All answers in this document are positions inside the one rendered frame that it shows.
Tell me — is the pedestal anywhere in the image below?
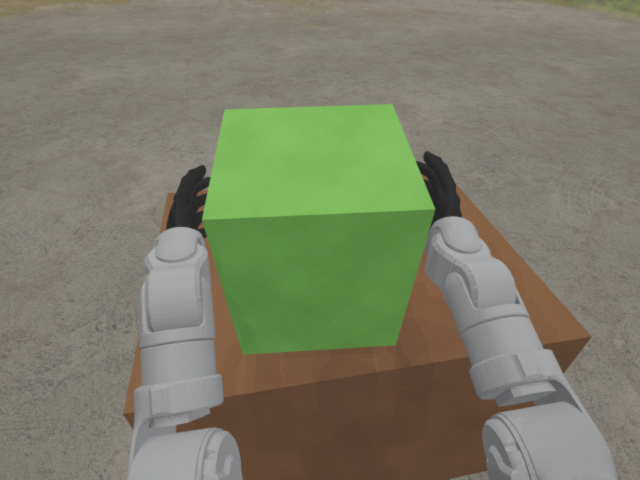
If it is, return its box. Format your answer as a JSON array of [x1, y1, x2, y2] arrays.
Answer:
[[123, 174, 592, 480]]

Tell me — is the robot left forearm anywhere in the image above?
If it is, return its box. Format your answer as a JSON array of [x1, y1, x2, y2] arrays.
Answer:
[[127, 227, 224, 480]]

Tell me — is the carton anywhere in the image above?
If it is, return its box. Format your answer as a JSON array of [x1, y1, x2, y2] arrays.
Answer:
[[202, 104, 436, 355]]

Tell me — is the left robot hand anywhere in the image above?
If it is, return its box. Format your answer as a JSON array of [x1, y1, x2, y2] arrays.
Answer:
[[166, 165, 211, 238]]

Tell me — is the right robot hand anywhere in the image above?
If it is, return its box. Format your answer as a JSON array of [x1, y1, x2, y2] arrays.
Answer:
[[416, 151, 462, 234]]

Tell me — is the robot right forearm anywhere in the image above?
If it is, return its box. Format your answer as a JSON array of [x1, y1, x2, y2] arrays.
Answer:
[[425, 216, 617, 479]]

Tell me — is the robot right upper arm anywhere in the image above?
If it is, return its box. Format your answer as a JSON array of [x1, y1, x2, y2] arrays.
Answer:
[[482, 402, 617, 480]]

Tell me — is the robot left upper arm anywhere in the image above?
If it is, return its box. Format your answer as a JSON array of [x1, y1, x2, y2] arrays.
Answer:
[[128, 427, 243, 480]]

